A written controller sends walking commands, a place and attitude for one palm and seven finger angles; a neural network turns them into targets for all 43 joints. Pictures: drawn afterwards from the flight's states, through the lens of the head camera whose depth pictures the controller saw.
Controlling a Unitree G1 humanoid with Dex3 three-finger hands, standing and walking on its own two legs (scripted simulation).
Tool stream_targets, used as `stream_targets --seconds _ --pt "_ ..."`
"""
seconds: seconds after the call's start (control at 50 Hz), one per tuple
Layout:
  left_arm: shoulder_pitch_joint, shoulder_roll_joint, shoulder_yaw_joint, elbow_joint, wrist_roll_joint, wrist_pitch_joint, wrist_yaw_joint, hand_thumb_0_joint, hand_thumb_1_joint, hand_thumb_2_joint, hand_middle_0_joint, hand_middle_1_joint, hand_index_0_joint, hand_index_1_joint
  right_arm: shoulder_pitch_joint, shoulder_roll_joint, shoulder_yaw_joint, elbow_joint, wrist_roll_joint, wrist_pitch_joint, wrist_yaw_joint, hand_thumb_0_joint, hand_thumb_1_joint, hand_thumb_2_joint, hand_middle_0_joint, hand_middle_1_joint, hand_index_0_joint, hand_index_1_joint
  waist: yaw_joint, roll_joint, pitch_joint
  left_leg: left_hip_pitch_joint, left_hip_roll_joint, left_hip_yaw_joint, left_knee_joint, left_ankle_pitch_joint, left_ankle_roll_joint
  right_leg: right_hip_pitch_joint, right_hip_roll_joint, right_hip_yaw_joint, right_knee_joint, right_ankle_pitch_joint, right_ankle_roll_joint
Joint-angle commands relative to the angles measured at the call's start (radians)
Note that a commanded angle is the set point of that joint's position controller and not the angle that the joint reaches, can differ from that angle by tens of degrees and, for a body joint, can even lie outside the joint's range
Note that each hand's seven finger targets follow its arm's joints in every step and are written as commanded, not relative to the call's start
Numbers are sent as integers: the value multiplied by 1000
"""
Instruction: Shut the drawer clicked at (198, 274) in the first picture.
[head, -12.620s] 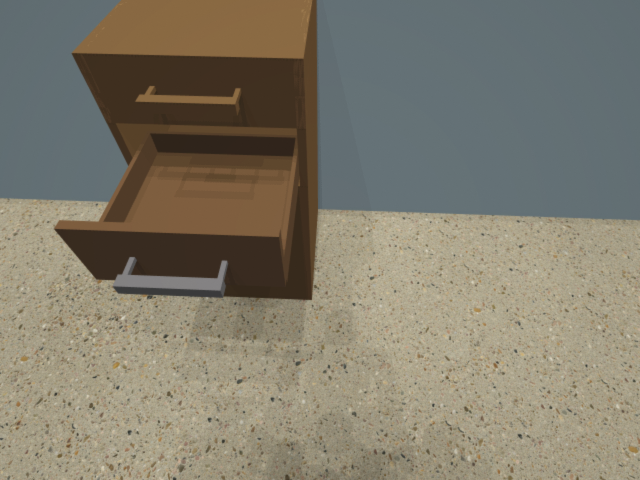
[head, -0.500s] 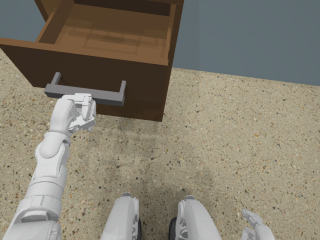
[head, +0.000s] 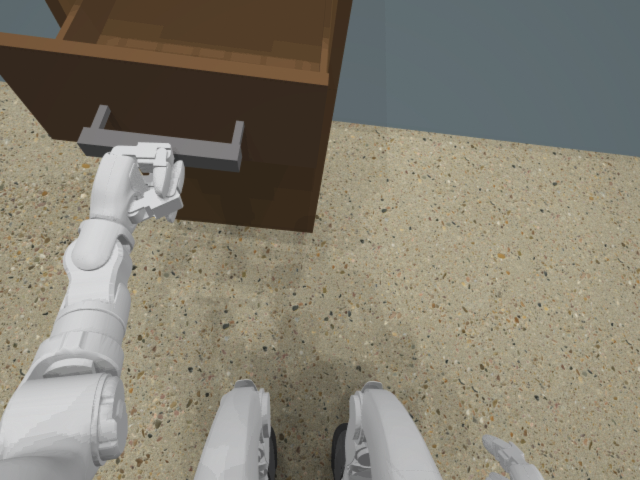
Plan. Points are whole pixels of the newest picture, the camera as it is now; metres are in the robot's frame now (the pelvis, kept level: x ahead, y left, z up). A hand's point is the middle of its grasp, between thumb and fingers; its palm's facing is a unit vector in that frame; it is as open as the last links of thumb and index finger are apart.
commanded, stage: push the drawer shut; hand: left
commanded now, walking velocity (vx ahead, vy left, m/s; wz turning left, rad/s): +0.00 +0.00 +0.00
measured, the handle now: (167, 135) +0.53 +0.20 +0.03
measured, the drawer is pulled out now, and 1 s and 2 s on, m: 0.17 0.04 0.00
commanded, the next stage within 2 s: pull the fist back off the drawer in 1.48 s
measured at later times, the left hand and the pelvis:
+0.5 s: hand (186, 147) +0.52 +0.17 +0.02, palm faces -0.10 -0.99 -0.05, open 3.0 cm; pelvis +0.00 +0.00 -0.01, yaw -1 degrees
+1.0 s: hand (197, 107) +0.58 +0.16 +0.03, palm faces -0.08 -1.00 -0.05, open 3.1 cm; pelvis +0.00 +0.00 -0.03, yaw -3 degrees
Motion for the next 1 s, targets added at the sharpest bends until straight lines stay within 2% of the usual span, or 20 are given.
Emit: stream_targets --seconds 0.0,0.08,0.12,0.16,0.22,0.32,0.34,0.38,0.42,0.48,0.54,0.58,0.64,0.68,0.76,0.8,0.84,0.88,0.9,0.98 --pt "-577 216 70 -191 -23 -66 32 0 900 900 -1400 -1600 -1400 -1600 126 -188 -66 -55 0 -18 -15 0 -900 -900 200 300 200 300 -78 120 -495 449 -9 -132 -180 167 -33 88 48 82 -167 107 -10" --pt "-620 239 81 -175 -15 -64 27 0 900 900 -1400 -1600 -1400 -1600 140 -190 -63 -54 -5 -8 -9 0 -900 -900 200 300 200 300 -82 147 -528 465 -7 -136 -172 204 -35 86 52 80 -159 126 -12" --pt "-643 222 69 -157 -16 -56 27 0 900 900 -1400 -1600 -1400 -1600 145 -187 -64 -49 -5 -4 -5 0 -900 -900 200 300 200 300 -98 136 -515 448 -5 -133 -164 193 -31 85 54 84 -167 123 -9" --pt "-650 272 105 -129 -10 -53 28 0 900 900 -1400 -1600 -1400 -1600 155 -193 -61 -52 -7 -1 -6 0 -900 -900 200 300 200 300 -95 128 -515 422 -6 -134 -159 188 -27 89 57 84 -160 116 -11" --pt "-693 273 99 -108 -1 -44 31 0 900 900 -1400 -1600 -1400 -1600 163 -192 -59 -47 -8 5 -4 0 -900 -900 200 300 200 300 -110 134 -501 401 -4 -130 -154 172 -25 81 57 87 -163 107 -8" --pt "-767 303 107 -120 14 -42 38 0 900 900 -1400 -1600 -1400 -1600 185 -196 -57 -43 -17 10 1 0 -900 -900 200 300 200 300 -119 188 -556 446 1 -147 -147 209 -29 56 59 83 -149 126 -10" --pt "-753 291 102 -86 16 -32 38 0 900 900 -1400 -1600 -1400 -1600 189 -195 -58 -40 -16 13 3 0 -900 -900 200 300 200 300 -126 162 -539 422 0 -140 -142 194 -25 62 60 86 -158 119 -7" --pt "-773 320 118 -50 22 -24 37 0 900 900 -1400 -1600 -1400 -1600 199 -202 -54 -36 -17 14 2 0 -900 -900 200 300 200 300 -138 147 -513 395 3 -145 -140 176 -23 46 63 83 -154 107 -7" --pt "-812 342 122 -49 29 -15 40 0 900 900 -1400 -1600 -1400 -1600 203 -203 -49 -36 -17 14 2 0 -900 -900 200 300 200 300 -146 163 -510 365 3 -137 -131 156 -18 45 63 90 -153 95 -6" --pt "-855 374 137 -57 40 -12 42 0 900 900 -1400 -1600 -1400 -1600 217 -206 -47 -34 -24 15 4 0 -900 -900 200 300 200 300 -147 213 -548 402 6 -150 -126 191 -22 19 62 81 -135 114 -9" --pt "-886 363 122 -31 50 4 46 0 900 900 -1400 -1600 -1400 -1600 233 -208 -45 -30 -28 21 8 0 -900 -900 200 300 200 300 -164 207 -541 410 11 -164 -126 194 -24 -2 64 76 -134 116 -8" --pt "-913 390 140 -53 57 3 52 0 900 900 -1400 -1600 -1400 -1600 245 -211 -46 -27 -33 21 10 0 -900 -900 200 300 200 300 -161 247 -584 445 14 -169 -118 232 -27 -11 64 74 -127 136 -9" --pt "-934 395 139 -33 67 18 56 0 900 900 -1400 -1600 -1400 -1600 255 -209 -44 -24 -35 28 13 0 -900 -900 200 300 200 300 -172 221 -578 422 15 -168 -113 229 -24 1 66 74 -131 136 -6" --pt "-955 421 151 -29 75 22 58 0 900 900 -1400 -1600 -1400 -1600 265 -213 -40 -21 -37 30 15 0 -900 -900 200 300 200 300 -176 245 -577 432 18 -171 -110 243 -24 -17 67 72 -127 141 -8" --pt "-1000 407 128 -20 89 32 64 0 900 900 -1400 -1600 -1400 -1600 275 -209 -37 -20 -40 34 19 0 -900 -900 200 300 200 300 -189 284 -569 444 20 -181 -108 240 -26 -53 68 68 -121 138 -11" --pt "-1006 426 141 19 95 45 72 0 900 900 -1400 -1600 -1400 -1600 284 -216 -35 -15 -42 37 18 0 -900 -900 200 300 200 300 -204 245 -548 414 23 -184 -106 210 -23 -58 70 69 -127 126 -6" --pt "-1033 449 142 42 108 56 75 0 900 900 -1400 -1600 -1400 -1600 288 -215 -28 -16 -42 38 17 0 -900 -900 200 300 200 300 -212 241 -530 360 20 -171 -96 183 -17 -46 71 74 -126 111 -6" --pt "-1068 464 142 43 113 59 75 0 900 900 -1400 -1600 -1400 -1600 296 -217 -25 -16 -45 34 15 0 -900 -900 200 300 200 300 -225 247 -539 356 21 -172 -87 190 -14 -53 71 74 -122 113 -5" --pt "-1063 494 160 55 120 62 75 0 900 900 -1400 -1600 -1400 -1600 301 -220 -24 -17 -45 36 14 0 -900 -900 200 300 200 300 -218 262 -551 358 22 -174 -84 196 -16 -57 72 73 -117 116 -7" --pt "-1112 473 131 63 136 76 74 0 900 900 -1400 -1600 -1400 -1600 317 -220 -21 -14 -51 39 19 0 -900 -900 200 300 200 300 -237 306 -559 403 29 -197 -79 235 -22 -111 72 59 -99 137 -9"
